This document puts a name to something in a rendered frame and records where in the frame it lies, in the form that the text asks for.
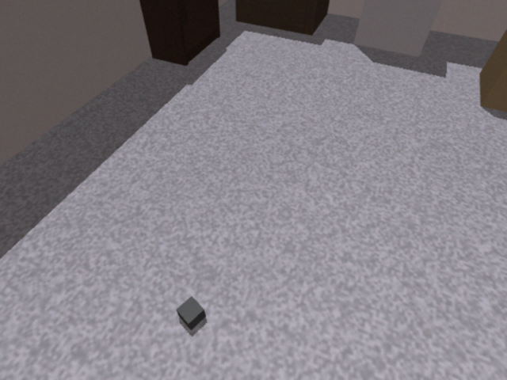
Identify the bookshelf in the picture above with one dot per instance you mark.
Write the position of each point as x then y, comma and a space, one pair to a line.
178, 30

